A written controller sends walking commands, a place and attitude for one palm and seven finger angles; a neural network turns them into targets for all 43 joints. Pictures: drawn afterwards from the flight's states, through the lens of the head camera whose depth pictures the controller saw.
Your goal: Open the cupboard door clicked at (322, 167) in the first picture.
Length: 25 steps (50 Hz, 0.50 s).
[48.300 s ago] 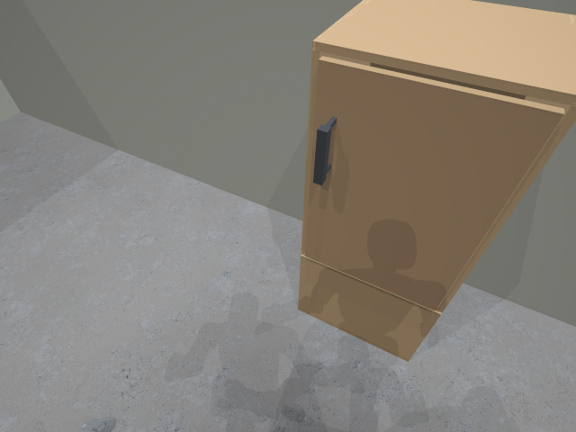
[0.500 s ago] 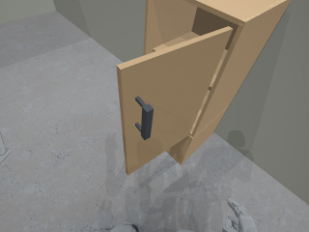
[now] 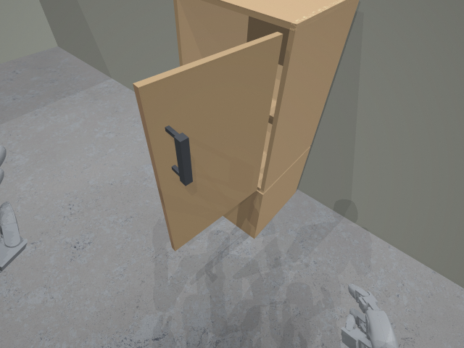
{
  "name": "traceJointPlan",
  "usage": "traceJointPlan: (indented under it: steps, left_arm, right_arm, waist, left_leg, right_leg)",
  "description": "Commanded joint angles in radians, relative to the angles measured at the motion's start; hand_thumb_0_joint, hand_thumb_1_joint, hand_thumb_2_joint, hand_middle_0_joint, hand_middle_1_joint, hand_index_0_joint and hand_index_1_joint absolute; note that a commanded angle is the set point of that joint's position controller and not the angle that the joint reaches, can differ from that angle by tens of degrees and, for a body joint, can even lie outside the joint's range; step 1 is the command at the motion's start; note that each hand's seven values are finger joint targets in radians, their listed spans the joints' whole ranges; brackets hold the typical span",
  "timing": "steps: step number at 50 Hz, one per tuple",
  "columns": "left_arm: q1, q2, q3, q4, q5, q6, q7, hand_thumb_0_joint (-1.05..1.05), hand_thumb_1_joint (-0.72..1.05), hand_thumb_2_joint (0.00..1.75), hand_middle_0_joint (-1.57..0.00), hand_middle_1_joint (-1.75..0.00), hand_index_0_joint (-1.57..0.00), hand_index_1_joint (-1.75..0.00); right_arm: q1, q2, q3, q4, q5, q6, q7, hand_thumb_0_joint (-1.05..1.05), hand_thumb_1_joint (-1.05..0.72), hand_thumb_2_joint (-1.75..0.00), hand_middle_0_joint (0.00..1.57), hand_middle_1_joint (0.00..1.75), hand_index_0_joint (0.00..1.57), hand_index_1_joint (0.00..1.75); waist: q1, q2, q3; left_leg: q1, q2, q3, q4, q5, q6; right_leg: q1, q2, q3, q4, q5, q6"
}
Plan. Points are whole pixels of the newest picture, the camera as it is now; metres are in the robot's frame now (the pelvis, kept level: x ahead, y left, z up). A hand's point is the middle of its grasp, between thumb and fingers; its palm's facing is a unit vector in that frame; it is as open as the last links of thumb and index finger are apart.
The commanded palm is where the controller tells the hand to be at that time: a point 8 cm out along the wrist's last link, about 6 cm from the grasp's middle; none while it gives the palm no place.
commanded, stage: stop stepping back and stand still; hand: left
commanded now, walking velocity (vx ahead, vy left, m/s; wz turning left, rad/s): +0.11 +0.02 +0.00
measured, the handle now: (178, 156) +0.49 +0.13 +0.05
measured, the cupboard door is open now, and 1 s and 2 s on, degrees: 83 83 83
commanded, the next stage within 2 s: let the arm hang, fingers relaxed in 0.60 s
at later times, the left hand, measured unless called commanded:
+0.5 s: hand out of the picture +0.14 +0.28 +0.17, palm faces +0.45 -0.75 -0.48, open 7.4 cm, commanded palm +0.08 +0.32 +0.18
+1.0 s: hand out of the picture +0.02 +0.17 -0.16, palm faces +0.10 -0.98 -0.17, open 7.2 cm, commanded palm none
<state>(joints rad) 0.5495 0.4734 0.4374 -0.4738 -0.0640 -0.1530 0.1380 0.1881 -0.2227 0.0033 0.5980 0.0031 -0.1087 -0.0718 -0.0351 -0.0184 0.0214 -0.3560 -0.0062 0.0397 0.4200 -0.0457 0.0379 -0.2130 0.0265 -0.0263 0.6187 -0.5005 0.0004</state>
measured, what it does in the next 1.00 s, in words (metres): steps on the spot: left foot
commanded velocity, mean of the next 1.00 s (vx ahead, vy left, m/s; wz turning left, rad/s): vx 0.07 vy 0.00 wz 0.00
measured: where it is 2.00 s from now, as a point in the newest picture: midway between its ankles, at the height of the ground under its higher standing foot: outside the picture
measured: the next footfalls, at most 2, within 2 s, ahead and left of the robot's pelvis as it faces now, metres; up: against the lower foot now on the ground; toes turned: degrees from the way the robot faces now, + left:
left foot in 0.28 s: -0.02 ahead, +0.14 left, +0.00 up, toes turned +6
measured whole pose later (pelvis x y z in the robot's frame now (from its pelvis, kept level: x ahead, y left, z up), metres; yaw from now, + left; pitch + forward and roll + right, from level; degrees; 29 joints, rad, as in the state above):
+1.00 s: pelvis -0.05 +0.00 -0.01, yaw +6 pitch -1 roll +0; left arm 0.26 0.13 0.00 0.78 0.01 0.03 0.02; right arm 0.20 -0.24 -0.02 0.89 -0.02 0.02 -0.01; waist -0.03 0.01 0.09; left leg -0.29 0.01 -0.02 0.65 -0.34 0.01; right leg -0.29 0.00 -0.06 0.61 -0.30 -0.04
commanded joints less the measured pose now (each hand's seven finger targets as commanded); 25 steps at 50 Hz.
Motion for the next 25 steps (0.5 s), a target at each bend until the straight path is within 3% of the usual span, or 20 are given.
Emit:
traceJointPlan:
  steps: [1,2,3,4,5,6,7,9,11,12,13,14,15,16,17,19,20,22,25]
  left_arm:
    - [0.080,0.166,0.130,-0.226,0.016,-0.061,0.018,0.00,0.90,0.90,-0.20,-0.30,-0.20,-0.30]
    - [0.037,0.177,0.128,-0.264,0.019,-0.066,0.019,0.00,0.90,0.90,-0.20,-0.30,-0.20,-0.30]
    - [-0.025,0.172,0.125,-0.275,0.024,-0.072,0.025,0.00,0.90,0.90,-0.20,-0.30,-0.20,-0.30]
    - [-0.065,0.160,0.118,-0.277,0.034,-0.080,0.023,0.00,0.90,0.90,-0.20,-0.30,-0.20,-0.30]
    - [-0.108,0.165,0.121,-0.262,0.038,-0.085,0.025,0.00,0.90,0.90,-0.20,-0.30,-0.20,-0.30]
    - [-0.104,0.145,0.109,-0.212,0.044,-0.089,0.029,0.00,0.90,0.90,-0.20,-0.30,-0.20,-0.30]
    - [-0.124,0.130,0.090,-0.181,0.049,-0.094,0.032,0.00,0.90,0.90,-0.20,-0.30,-0.20,-0.30]
    - [-0.159,0.120,0.084,-0.149,0.058,-0.107,0.045,0.00,0.90,0.90,-0.20,-0.30,-0.20,-0.30]
    - [-0.161,0.104,0.065,-0.155,0.059,-0.110,0.051,0.00,0.90,0.90,-0.20,-0.30,-0.20,-0.30]
    - [-0.156,0.099,0.062,-0.180,0.057,-0.115,0.051,0.00,0.90,0.90,-0.20,-0.30,-0.20,-0.30]
    - [-0.135,0.103,0.071,-0.212,0.052,-0.124,0.052,0.00,0.90,0.90,-0.20,-0.30,-0.20,-0.30]
    - [-0.131,0.108,0.079,-0.245,0.055,-0.129,0.053,0.00,0.90,0.90,-0.20,-0.30,-0.20,-0.30]
    - [-0.091,0.117,0.090,-0.223,0.052,-0.124,0.051,0.00,0.90,0.90,-0.20,-0.30,-0.20,-0.30]
    - [-0.060,0.120,0.100,-0.209,0.050,-0.125,0.044,0.00,0.90,0.90,-0.20,-0.30,-0.20,-0.30]
    - [-0.072,0.121,0.100,-0.229,0.050,-0.124,0.038,0.00,0.90,0.90,-0.20,-0.30,-0.20,-0.30]
    - [-0.080,0.108,0.097,-0.215,0.047,-0.123,0.032,0.00,0.90,0.90,-0.20,-0.30,-0.20,-0.30]
    - [-0.074,0.121,0.109,-0.208,0.045,-0.124,0.031,0.00,0.90,0.90,-0.20,-0.30,-0.20,-0.30]
    - [-0.046,0.102,0.102,-0.160,0.035,-0.121,0.031,0.00,0.90,0.90,-0.20,-0.30,-0.20,-0.30]
    - [-0.029,0.116,0.117,-0.142,0.026,-0.115,0.028,0.00,0.90,0.90,-0.20,-0.30,-0.20,-0.30]
  right_arm:
    - [-0.106,-0.102,-0.051,-0.167,0.002,-0.019,-0.008,0.00,-0.90,-0.90,0.20,0.30,0.20,0.30]
    - [-0.108,-0.104,-0.059,-0.157,-0.002,-0.007,-0.010,0.00,-0.90,-0.90,0.20,0.30,0.20,0.30]
    - [-0.100,-0.106,-0.055,-0.125,-0.013,-0.013,-0.010,0.00,-0.90,-0.90,0.20,0.30,0.20,0.30]
    - [-0.074,-0.107,-0.056,-0.103,-0.013,-0.022,-0.009,0.00,-0.90,-0.90,0.20,0.30,0.20,0.30]
    - [-0.065,-0.099,-0.047,-0.096,-0.015,-0.026,-0.010,0.00,-0.90,-0.90,0.20,0.30,0.20,0.30]
    - [-0.056,-0.098,-0.044,-0.098,-0.016,-0.030,-0.019,0.00,-0.90,-0.90,0.20,0.30,0.20,0.30]
    - [-0.069,-0.096,-0.041,-0.096,-0.013,-0.040,-0.029,0.00,-0.90,-0.90,0.20,0.30,0.20,0.30]
    - [-0.068,-0.097,-0.043,-0.078,-0.017,-0.064,-0.042,0.00,-0.90,-0.90,0.20,0.30,0.20,0.30]
    - [-0.038,-0.103,-0.045,-0.072,-0.017,-0.087,-0.049,0.00,-0.90,-0.90,0.20,0.30,0.20,0.30]
    - [-0.027,-0.109,-0.047,-0.082,-0.017,-0.095,-0.049,0.00,-0.90,-0.90,0.20,0.30,0.20,0.30]
    - [-0.026,-0.124,-0.052,-0.092,-0.019,-0.099,-0.046,0.00,-0.90,-0.90,0.20,0.30,0.20,0.30]
    - [-0.027,-0.135,-0.054,-0.106,-0.013,-0.096,-0.037,0.00,-0.90,-0.90,0.20,0.30,0.20,0.30]
    - [-0.017,-0.123,-0.052,-0.111,-0.004,-0.096,-0.028,0.00,-0.90,-0.90,0.20,0.30,0.20,0.30]
    - [-0.014,-0.097,-0.042,-0.092,-0.011,-0.092,-0.021,0.00,-0.90,-0.90,0.20,0.30,0.20,0.30]
    - [-0.028,-0.101,-0.039,-0.093,-0.014,-0.092,-0.017,0.00,-0.90,-0.90,0.20,0.30,0.20,0.30]
    - [-0.048,-0.111,-0.038,-0.098,-0.008,-0.092,-0.009,0.00,-0.90,-0.90,0.20,0.30,0.20,0.30]
    - [-0.048,-0.112,-0.040,-0.095,-0.006,-0.097,-0.006,0.00,-0.90,-0.90,0.20,0.30,0.20,0.30]
    - [-0.050,-0.109,-0.043,-0.096,-0.004,-0.093,-0.003,0.00,-0.90,-0.90,0.20,0.30,0.20,0.30]
    - [-0.044,-0.100,-0.044,-0.095,-0.010,-0.080,-0.002,0.00,-0.90,-0.90,0.20,0.30,0.20,0.30]
  waist:
    - [0.041,-0.050,-0.032]
    - [0.043,-0.183,-0.003]
    - [0.040,-0.155,0.039]
    - [0.016,-0.126,0.029]
    - [0.001,-0.100,0.006]
    - [0.001,-0.086,0.012]
    - [0.010,-0.073,0.010]
    - [0.033,-0.045,-0.013]
    - [0.033,0.001,-0.035]
    - [0.030,0.060,-0.049]
    - [0.037,0.154,-0.077]
    - [0.042,0.237,-0.105]
    - [0.042,0.216,-0.134]
    - [0.030,0.227,-0.125]
    - [0.030,0.211,-0.090]
    - [0.034,0.141,-0.040]
    - [0.034,0.114,-0.045]
    - [0.031,0.042,-0.048]
    - [0.025,-0.030,-0.029]
  left_leg:
    - [-0.083,-0.021,-0.018,0.187,-0.433,-0.043]
    - [-0.052,-0.056,-0.028,0.520,-0.376,-0.063]
    - [-0.092,-0.024,-0.076,0.696,-0.346,-0.064]
    - [-0.105,0.003,-0.086,0.732,-0.315,-0.061]
    - [-0.084,0.033,-0.071,0.670,-0.297,-0.062]
    - [-0.058,0.055,-0.048,0.551,-0.271,-0.053]
    - [-0.017,0.056,-0.031,0.454,-0.273,-0.041]
    - [0.033,0.037,0.008,0.262,-0.300,-0.016]
    - [0.122,0.016,0.028,0.038,-0.299,-0.004]
    - [0.168,0.029,-0.003,-0.052,-0.297,0.004]
    - [0.189,0.105,-0.102,-0.105,-0.262,0.031]
    - [0.231,0.187,-0.211,-0.071,-0.091,0.063]
    - [0.264,0.224,-0.229,-0.044,0.100,0.063]
    - [0.223,0.213,-0.195,-0.042,0.144,0.070]
    - [0.164,0.211,-0.191,-0.054,0.137,0.063]
    - [0.044,0.197,-0.153,-0.053,0.008,0.045]
    - [0.018,0.175,-0.127,-0.049,-0.061,0.035]
    - [-0.022,0.121,-0.078,0.001,-0.200,0.015]
    - [-0.010,0.042,-0.016,0.108,-0.377,-0.006]
  right_leg:
    - [-0.049,-0.183,0.185,-0.413,-0.145,-0.069]
    - [-0.285,-0.390,0.471,-0.563,-0.304,-0.146]
    - [-0.371,-0.410,0.482,-0.570,-0.317,-0.165]
    - [-0.364,-0.375,0.415,-0.535,-0.287,-0.150]
    - [-0.330,-0.335,0.331,-0.504,-0.268,-0.129]
    - [-0.279,-0.286,0.238,-0.462,-0.157,-0.112]
    - [-0.255,-0.261,0.202,-0.435,-0.089,-0.108]
    - [-0.154,-0.256,0.185,-0.389,-0.002,-0.115]
    - [-0.088,-0.227,0.176,-0.331,0.027,-0.095]
    - [-0.070,-0.190,0.161,-0.258,0.081,-0.074]
    - [-0.050,-0.125,0.110,-0.150,0.170,-0.040]
    - [-0.088,-0.067,0.050,-0.042,0.258,-0.012]
    - [-0.100,-0.047,-0.011,0.022,0.294,0.002]
    - [-0.078,-0.039,-0.035,0.005,0.225,0.006]
    - [-0.048,-0.038,-0.046,-0.013,0.222,0.005]
    - [0.041,-0.035,-0.044,-0.071,0.277,0.001]
    - [0.077,-0.040,-0.032,-0.091,0.317,-0.004]
    - [0.100,-0.068,0.048,-0.130,0.334,-0.024]
    - [-0.013,-0.154,0.220,-0.265,0.095,-0.074]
